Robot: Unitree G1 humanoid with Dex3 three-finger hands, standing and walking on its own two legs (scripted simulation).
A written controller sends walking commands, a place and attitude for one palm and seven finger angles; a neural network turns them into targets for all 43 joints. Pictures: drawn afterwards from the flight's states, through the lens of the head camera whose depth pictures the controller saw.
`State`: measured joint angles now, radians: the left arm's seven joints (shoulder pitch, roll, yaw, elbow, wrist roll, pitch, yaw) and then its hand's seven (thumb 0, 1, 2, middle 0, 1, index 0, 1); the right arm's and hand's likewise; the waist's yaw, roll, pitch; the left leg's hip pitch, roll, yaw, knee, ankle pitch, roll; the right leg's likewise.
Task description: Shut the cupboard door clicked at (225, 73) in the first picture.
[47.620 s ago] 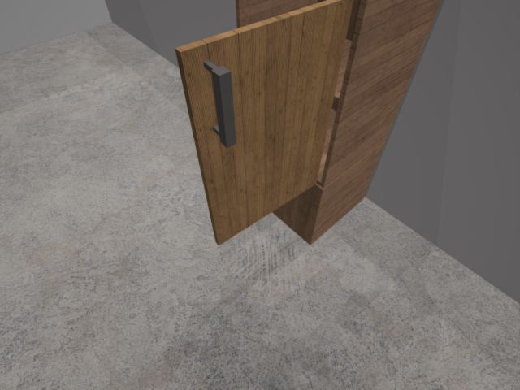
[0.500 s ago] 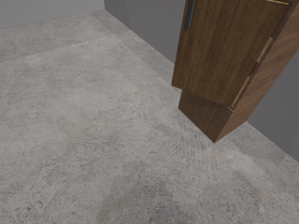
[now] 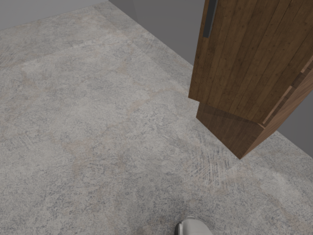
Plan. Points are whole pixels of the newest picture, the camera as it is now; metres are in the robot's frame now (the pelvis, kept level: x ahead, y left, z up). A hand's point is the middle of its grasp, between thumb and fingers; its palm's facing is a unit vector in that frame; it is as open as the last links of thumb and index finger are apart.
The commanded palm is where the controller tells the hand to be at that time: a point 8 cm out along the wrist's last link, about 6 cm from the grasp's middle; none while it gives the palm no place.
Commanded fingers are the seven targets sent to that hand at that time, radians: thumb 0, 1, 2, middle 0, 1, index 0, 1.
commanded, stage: turn to face it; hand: left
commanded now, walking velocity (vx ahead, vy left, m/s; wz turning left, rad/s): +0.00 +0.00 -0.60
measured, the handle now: (212, 13) +0.81 -0.19 +0.15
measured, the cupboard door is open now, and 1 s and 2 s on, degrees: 27 27 27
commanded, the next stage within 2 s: take the last steps up to it in 0.70 s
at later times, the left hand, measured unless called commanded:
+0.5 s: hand (94, 208) +0.22 +0.21 -0.17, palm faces -0.15 -0.96 -0.23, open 7.4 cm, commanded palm none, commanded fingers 0.00 0.90 0.90 -0.20 -0.30 -0.20 -0.30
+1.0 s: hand (113, 179) +0.31 +0.16 -0.17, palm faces -0.40 -0.89 -0.21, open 7.4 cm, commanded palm none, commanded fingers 0.00 0.90 0.90 -0.20 -0.30 -0.20 -0.30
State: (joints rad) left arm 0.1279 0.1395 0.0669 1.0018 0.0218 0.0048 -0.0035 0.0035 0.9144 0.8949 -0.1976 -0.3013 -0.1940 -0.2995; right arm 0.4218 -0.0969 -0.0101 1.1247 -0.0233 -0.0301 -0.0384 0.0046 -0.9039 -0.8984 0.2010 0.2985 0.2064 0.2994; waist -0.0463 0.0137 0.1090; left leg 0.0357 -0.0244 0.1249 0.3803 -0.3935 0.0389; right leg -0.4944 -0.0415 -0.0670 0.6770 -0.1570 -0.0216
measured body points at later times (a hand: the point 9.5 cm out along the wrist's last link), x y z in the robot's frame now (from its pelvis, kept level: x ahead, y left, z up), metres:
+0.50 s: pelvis +0.11 +0.02 +0.00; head +0.16 +0.02 +0.45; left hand +0.23 +0.26 -0.15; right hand +0.19 -0.25 -0.12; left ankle +0.15 +0.14 -0.73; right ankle +0.11 -0.10 -0.71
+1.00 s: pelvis +0.16 +0.02 +0.00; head +0.18 +0.01 +0.44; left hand +0.33 +0.20 -0.15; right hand +0.06 -0.22 -0.15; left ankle +0.21 +0.12 -0.73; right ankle +0.08 -0.10 -0.73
